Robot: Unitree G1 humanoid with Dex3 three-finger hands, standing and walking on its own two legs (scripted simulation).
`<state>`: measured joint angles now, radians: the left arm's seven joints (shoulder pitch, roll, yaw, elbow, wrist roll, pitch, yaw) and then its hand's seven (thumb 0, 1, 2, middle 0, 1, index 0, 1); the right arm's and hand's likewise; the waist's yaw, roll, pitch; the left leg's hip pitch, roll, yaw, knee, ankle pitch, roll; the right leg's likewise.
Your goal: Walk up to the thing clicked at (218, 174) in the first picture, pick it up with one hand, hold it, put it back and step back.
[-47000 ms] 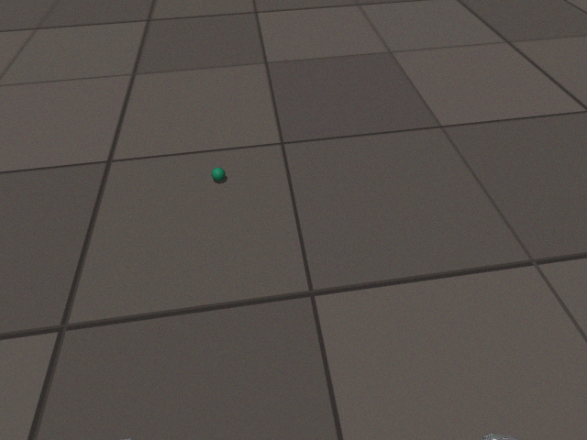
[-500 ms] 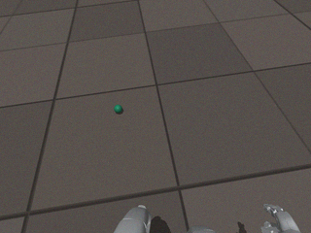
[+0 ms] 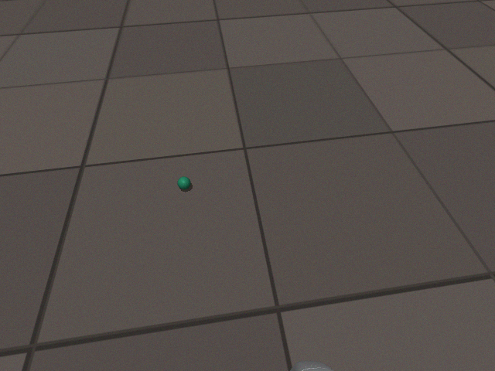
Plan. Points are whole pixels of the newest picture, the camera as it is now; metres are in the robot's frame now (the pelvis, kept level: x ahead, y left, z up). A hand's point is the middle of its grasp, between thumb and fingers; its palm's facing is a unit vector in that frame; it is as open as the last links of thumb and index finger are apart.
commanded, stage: step back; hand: left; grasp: from above
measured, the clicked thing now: (184, 183) +1.07 +0.34 -0.73
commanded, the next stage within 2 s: stand in 0.54 s
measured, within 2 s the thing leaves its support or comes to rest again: neither
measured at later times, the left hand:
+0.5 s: hand out of the picture +0.12 +0.28 -0.15, palm faces +0.03 -0.94 -0.35, open 7.4 cm
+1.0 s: hand (110, 369) +0.14 +0.26 -0.14, palm faces -0.01 -0.94 -0.34, open 7.4 cm
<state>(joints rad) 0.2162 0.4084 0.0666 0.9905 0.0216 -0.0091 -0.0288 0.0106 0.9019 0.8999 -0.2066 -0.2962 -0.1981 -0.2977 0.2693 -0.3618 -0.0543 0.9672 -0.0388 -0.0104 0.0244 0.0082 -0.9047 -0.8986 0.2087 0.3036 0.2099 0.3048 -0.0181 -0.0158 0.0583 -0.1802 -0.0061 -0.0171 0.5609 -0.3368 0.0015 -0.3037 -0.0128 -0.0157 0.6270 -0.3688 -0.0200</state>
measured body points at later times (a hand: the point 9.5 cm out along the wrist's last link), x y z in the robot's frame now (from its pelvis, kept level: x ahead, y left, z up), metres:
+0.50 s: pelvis +0.05 +0.01 +0.00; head +0.07 +0.02 +0.45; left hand +0.12 +0.33 -0.13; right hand +0.15 -0.28 -0.12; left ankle +0.07 +0.14 -0.73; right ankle +0.04 -0.11 -0.73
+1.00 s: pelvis +0.06 +0.01 +0.02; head +0.07 +0.01 +0.47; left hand +0.14 +0.31 -0.11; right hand +0.16 -0.29 -0.11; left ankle +0.07 +0.14 -0.73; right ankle +0.04 -0.11 -0.73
